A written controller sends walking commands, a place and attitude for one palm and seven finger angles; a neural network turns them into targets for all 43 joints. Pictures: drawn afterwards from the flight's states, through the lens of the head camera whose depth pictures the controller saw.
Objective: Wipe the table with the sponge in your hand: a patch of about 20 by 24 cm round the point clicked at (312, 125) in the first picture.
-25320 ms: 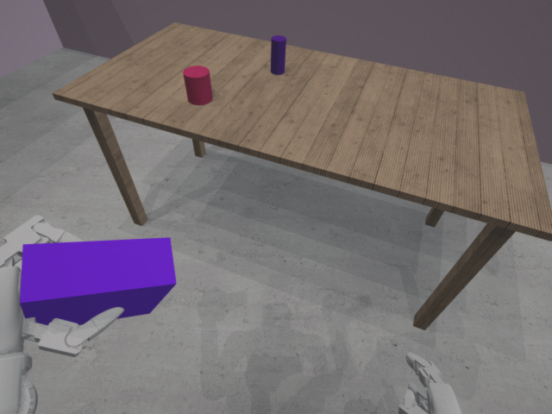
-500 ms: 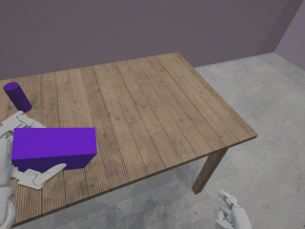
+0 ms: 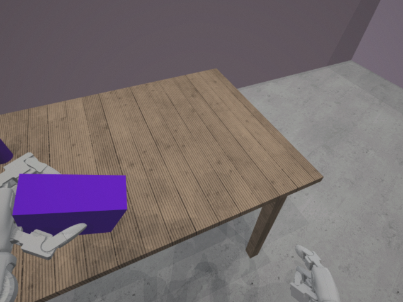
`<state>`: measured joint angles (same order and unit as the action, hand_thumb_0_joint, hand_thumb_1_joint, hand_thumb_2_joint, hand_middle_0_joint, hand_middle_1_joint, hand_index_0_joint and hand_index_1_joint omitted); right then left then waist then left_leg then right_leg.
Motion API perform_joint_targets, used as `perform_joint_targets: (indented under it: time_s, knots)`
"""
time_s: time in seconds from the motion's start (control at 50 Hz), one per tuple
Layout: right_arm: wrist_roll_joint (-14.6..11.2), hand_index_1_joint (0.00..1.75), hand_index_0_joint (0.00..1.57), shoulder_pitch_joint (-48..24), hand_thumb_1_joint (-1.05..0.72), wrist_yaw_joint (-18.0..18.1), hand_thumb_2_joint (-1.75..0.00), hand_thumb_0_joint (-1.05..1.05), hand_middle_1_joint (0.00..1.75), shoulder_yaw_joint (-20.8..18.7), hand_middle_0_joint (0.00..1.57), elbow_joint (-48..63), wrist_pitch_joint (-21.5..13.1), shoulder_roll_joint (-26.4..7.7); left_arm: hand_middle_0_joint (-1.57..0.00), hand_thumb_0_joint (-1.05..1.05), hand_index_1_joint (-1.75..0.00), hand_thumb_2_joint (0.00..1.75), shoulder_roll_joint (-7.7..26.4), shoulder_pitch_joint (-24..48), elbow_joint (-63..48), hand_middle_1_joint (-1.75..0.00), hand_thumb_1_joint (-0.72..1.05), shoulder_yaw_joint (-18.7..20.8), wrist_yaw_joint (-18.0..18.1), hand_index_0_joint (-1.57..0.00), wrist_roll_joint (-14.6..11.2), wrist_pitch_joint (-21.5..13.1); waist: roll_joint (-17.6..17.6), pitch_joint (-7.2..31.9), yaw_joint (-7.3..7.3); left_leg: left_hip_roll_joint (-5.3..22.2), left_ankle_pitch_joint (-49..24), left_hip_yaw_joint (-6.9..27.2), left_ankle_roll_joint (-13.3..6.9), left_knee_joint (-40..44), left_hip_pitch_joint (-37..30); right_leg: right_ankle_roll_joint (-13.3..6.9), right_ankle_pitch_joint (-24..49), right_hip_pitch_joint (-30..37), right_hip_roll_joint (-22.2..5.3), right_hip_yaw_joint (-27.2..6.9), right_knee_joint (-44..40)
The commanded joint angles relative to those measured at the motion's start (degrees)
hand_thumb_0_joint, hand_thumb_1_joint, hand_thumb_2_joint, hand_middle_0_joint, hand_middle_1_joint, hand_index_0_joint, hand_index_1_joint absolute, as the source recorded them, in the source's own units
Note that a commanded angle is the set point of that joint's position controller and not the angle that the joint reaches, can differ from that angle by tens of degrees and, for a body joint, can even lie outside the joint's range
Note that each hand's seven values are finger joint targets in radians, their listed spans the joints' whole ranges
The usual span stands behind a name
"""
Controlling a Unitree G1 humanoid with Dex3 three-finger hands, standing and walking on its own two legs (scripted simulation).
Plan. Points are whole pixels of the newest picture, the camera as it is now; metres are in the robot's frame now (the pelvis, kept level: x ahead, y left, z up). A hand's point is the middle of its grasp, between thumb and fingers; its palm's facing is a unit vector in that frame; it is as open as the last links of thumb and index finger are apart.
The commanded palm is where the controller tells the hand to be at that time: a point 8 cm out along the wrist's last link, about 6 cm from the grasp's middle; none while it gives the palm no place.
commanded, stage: shuffle to correct the standing spot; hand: left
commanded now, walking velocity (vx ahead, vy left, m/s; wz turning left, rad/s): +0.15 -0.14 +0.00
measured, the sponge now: (89, 207) +0.23 +0.19 +0.14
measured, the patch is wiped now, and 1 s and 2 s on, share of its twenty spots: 0.00 0.00 0.00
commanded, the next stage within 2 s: come to a stop and stand still in 1.96 s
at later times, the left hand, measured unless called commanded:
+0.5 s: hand (52, 218) +0.20 +0.23 +0.16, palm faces +0.36 -0.86 -0.36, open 9.6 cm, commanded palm +0.15 +0.27 +0.18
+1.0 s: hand (43, 216) +0.20 +0.25 +0.15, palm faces +0.36 -0.86 -0.36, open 9.6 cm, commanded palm +0.15 +0.29 +0.18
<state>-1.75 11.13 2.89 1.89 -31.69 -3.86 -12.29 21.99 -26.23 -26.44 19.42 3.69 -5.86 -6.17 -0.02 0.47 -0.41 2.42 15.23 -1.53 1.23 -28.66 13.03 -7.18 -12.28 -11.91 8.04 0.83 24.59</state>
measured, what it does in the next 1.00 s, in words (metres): stands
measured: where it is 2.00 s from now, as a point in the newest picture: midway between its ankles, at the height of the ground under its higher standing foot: outside the picture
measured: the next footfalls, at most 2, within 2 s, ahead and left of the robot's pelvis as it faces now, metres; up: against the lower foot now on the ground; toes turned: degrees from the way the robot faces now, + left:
none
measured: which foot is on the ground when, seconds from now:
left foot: down 0.00-1.00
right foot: down 0.00-1.00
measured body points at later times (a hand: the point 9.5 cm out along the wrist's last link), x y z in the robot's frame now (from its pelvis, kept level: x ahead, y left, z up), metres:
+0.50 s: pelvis -0.01 -0.01 +0.00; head -0.02 -0.02 +0.45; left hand +0.17 +0.27 +0.18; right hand +0.17 -0.24 -0.08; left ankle +0.00 +0.13 -0.74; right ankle +0.01 -0.04 -0.74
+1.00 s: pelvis +0.00 +0.00 +0.00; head -0.01 +0.00 +0.45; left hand +0.18 +0.29 +0.17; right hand +0.18 -0.22 -0.08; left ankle +0.00 +0.13 -0.74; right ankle +0.01 -0.04 -0.74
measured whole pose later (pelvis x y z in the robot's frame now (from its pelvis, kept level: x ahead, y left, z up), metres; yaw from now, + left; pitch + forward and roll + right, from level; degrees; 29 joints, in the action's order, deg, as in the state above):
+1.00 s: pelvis +0.00 +0.00 +0.00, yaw +1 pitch -2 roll +0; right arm -1.1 11.4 3.0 2.6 -34.1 -2.5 -12.1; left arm 20.4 -25.5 -24.2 17.8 4.9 -4.9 -4.7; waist 1.0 0.5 0.2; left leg 1.9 15.2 -0.5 0.9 -29.3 12.6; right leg -7.1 -12.6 -11.1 7.5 2.0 25.0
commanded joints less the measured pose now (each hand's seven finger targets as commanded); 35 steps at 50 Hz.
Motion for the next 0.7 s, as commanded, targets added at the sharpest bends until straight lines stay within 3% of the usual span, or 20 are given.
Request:
perform_joint_targets:
  time_s: [0.0,0.04,0.1,0.12,0.16,0.18,0.22,0.26,0.3,0.34,0.36,0.44,0.46,0.48,0.54,0.56,0.6,0.64,0.66,0.68]
  knots:
    - [-0.1,0.3,0.2,-6.3,-0.9,0.7,-0.9,0.0,0.3,-2.2,0.2,9.1,-2.7,-6.1,-1.2,0.0,-1.6,1.3,10.1,4.8,-11.7,-1.6,0.1,7.5,1.2,-1.2,-0.9,-3.8,1.8,7.1,0.16,4.0,-6.7,2.9,-3.9,0.5,-4.1,5.2,15.5,0.1,-12.6,-10.9,-6.2]
    - [-0.2,0.3,0.2,-6.1,-0.9,0.6,-0.9,0.0,0.3,-2.1,0.2,9.0,-2.5,-6.0,-1.2,0.0,-1.6,1.3,9.8,5.0,-11.4,-1.6,0.1,7.3,1.3,-1.2,-0.9,-3.5,0.1,7.2,0.24,3.3,-5.1,2.4,-4.0,-0.4,-3.3,6.1,14.9,0.9,-13.0,-11.6,-7.8]
    - [-0.2,0.3,0.2,-6.8,-0.9,0.6,-0.9,0.0,0.3,-1.9,0.2,8.9,-2.3,-6.0,-1.2,0.0,-1.6,1.3,9.5,5.8,-11.5,-1.6,0.1,6.4,1.4,-1.2,-0.7,-3.5,2.4,5.8,0.27,3.1,-3.2,2.6,-4.3,0.2,-4.0,6.4,9.9,-1.6,-12.9,-11.8,-9.1]
    - [-0.2,0.3,0.2,-6.7,-0.9,0.6,-0.9,0.0,0.3,-2.0,0.2,8.7,-2.3,-5.9,-1.2,0.0,-1.6,1.3,9.4,5.5,-11.2,-1.6,0.1,6.4,1.5,-1.2,-0.7,-3.4,1.6,5.9,0.31,3.0,-2.6,2.4,-4.3,0.1,-3.8,6.8,9.1,-1.3,-12.8,-11.8,-9.6]
    - [-0.4,0.3,0.2,-7.6,-0.9,0.7,-0.9,0.0,0.3,-1.8,0.2,8.5,-2.2,-6.1,-1.2,0.0,-1.6,1.3,11.1,7.3,-12.9,-1.6,0.1,7.3,1.7,-1.2,-0.4,-3.6,2.7,6.4,0.28,3.1,-4.5,3.0,-4.4,1.0,-5.2,6.6,10.1,-1.2,-12.9,-11.4,-8.9]
    - [-0.1,0.3,0.2,-7.5,-0.9,0.7,-0.9,0.0,0.3,-1.6,0.2,8.3,-2.2,-5.9,-1.2,0.0,-1.6,1.3,9.4,7.2,-12.6,-1.6,0.1,5.9,1.7,-1.2,-0.4,-3.8,3.1,6.4,0.3,3.5,-5.0,3.4,-4.6,1.4,-4.8,6.2,10.2,-0.8,-12.5,-10.2,-8.0]
    - [-0.1,0.3,0.2,-7.3,-0.9,0.8,-0.9,0.0,0.3,-1.8,0.2,8.4,-2.2,-6.0,-1.2,0.0,-1.6,1.3,9.5,5.9,-12.0,-1.6,0.1,6.3,1.7,-1.2,-0.4,-3.6,3.3,6.8,0.58,3.5,-4.7,2.9,-4.8,1.4,-4.8,7.1,11.0,-0.2,-12.3,-10.8,-8.3]
    - [-0.2,0.3,0.2,-7.7,-0.9,0.8,-0.9,0.0,0.3,-1.7,0.2,8.2,-2.0,-6.0,-1.2,0.0,-1.6,1.3,10.6,6.4,-11.8,-1.6,0.1,7.0,1.8,-1.2,-0.4,-3.4,2.9,6.4,0.46,3.2,-4.8,3.4,-4.6,1.8,-5.0,6.7,9.6,-0.6,-12.5,-10.7,-8.3]
    - [0.0,0.3,0.2,-7.3,-0.9,0.8,-0.9,0.0,0.3,-1.7,0.2,8.1,-2.0,-6.0,-1.2,0.0,-1.6,1.3,9.4,5.8,-11.1,-1.6,0.1,6.2,1.8,-1.2,-0.3,-3.4,2.7,5.8,0.54,3.4,-4.1,3.4,-4.8,1.7,-4.1,6.6,8.9,-0.6,-12.1,-10.3,-8.4]
    - [-0.1,0.3,0.2,-6.9,-0.9,0.8,-0.9,0.0,0.3,-1.8,0.2,8.1,-1.9,-5.9,-1.2,0.0,-1.6,1.3,9.2,5.4,-10.2,-1.6,0.1,6.3,1.7,-1.2,-0.4,-3.2,0.3,6.2,0.59,3.1,-3.9,2.9,-4.7,0.6,-3.5,7.0,9.3,0.2,-12.5,-11.0,-9.4]
    - [-0.2,0.3,0.2,-7.6,-0.9,0.8,-0.9,0.0,0.3,-1.8,0.2,8.0,-1.9,-6.1,-1.2,0.0,-1.6,1.3,10.5,6.0,-10.7,-1.6,0.1,7.0,1.7,-1.2,-0.3,-3.1,1.6,6.3,0.42,2.9,-4.5,3.2,-4.7,0.9,-4.7,6.6,8.8,-0.7,-12.7,-11.1,-8.9]
    - [0.0,0.3,0.2,-7.1,-0.9,0.7,-0.9,0.0,0.3,-1.7,0.2,7.9,-1.7,-6.0,-1.2,0.0,-1.6,1.3,8.3,6.5,-10.0,-1.6,0.1,5.2,1.6,-1.2,-0.2,-2.9,1.5,5.3,0.46,2.8,-2.9,3.1,-4.9,0.6,-3.7,6.8,6.7,-1.2,-12.6,-11.5,-10.0]
    - [-0.1,0.3,0.2,-7.9,-0.9,0.7,-0.9,0.0,0.3,-1.6,0.2,7.8,-1.7,-6.1,-1.2,0.0,-1.6,1.3,9.9,7.3,-10.2,-1.6,0.1,6.1,1.7,-1.2,-0.2,-2.9,2.7,4.5,0.39,2.8,-2.5,3.5,-4.8,1.2,-4.7,6.7,4.8,-3.0,-12.7,-11.6,-10.1]
    - [0.1,0.3,0.2,-7.9,-0.9,0.7,-0.9,0.0,0.3,-1.4,0.2,7.8,-1.6,-5.8,-1.2,0.0,-1.6,1.3,8.4,7.5,-10.1,-1.6,0.1,4.8,1.8,-1.2,0.0,-3.0,2.8,4.0,0.36,3.1,-1.4,3.7,-5.0,1.4,-4.1,6.4,3.2,-3.2,-12.4,-10.9,-10.1]
    - [0.1,0.3,0.2,-7.3,-0.9,0.8,-0.9,0.0,0.3,-1.6,0.2,7.8,-1.7,-6.0,-1.2,0.0,-1.6,1.3,8.5,7.7,-10.2,-1.6,0.1,4.9,1.8,-1.2,0.1,-2.9,1.7,4.5,0.56,2.7,-1.3,3.5,-4.9,0.8,-3.5,6.1,2.8,-2.3,-12.4,-11.8,-10.5]
    - [0.0,0.3,0.2,-8.1,-0.9,0.8,-0.9,0.0,0.3,-1.6,0.2,7.6,-1.7,-6.3,-1.2,0.0,-1.6,1.3,10.2,8.8,-11.2,-1.6,0.1,5.8,2.0,-1.2,0.2,-2.9,3.9,4.6,0.37,3.0,-1.3,4.0,-4.9,1.6,-4.9,5.8,1.8,-3.5,-12.5,-11.8,-10.0]
    - [0.2,0.3,0.2,-7.8,-0.9,1.0,-0.9,0.0,0.3,-1.5,0.2,7.7,-1.8,-6.1,-1.2,0.0,-1.6,1.3,8.9,8.2,-10.9,-1.6,0.1,4.9,2.2,-1.2,0.3,-3.1,3.9,4.3,0.6,3.5,-0.5,4.9,-5.2,2.8,-3.7,5.4,1.1,-2.8,-11.7,-10.7,-9.0]
    - [0.3,0.3,0.2,-7.4,-0.9,1.0,-0.9,0.0,0.3,-1.5,0.2,7.6,-1.9,-6.1,-1.2,0.0,-1.6,1.3,8.9,7.6,-11.1,-1.6,0.1,5.3,2.2,-1.2,0.4,-3.1,2.3,5.4,0.71,3.3,-2.5,4.4,-5.1,2.0,-3.3,5.2,3.8,-0.9,-11.9,-10.6,-8.5]
    - [0.2,0.3,0.2,-7.9,-0.9,1.0,-0.9,0.0,0.3,-1.6,0.2,7.5,-1.9,-6.3,-1.2,0.0,-1.6,1.3,10.2,7.9,-11.4,-1.6,0.1,6.0,2.2,-1.2,0.4,-3.0,3.8,5.4,0.4,3.3,-3.0,4.8,-5.1,2.5,-4.9,5.0,3.8,-2.3,-12.0,-10.8,-7.9]
    - [0.3,0.3,0.2,-7.8,-0.9,1.0,-0.9,0.0,0.3,-1.4,0.2,7.5,-1.9,-6.0,-1.2,0.0,-1.6,1.3,8.8,7.7,-11.5,-1.6,0.1,4.9,2.2,-1.2,0.4,-3.1,4.1,5.1,0.45,3.8,-2.6,5.5,-5.2,3.2,-4.1,4.7,3.4,-1.8,-11.6,-9.7,-7.1]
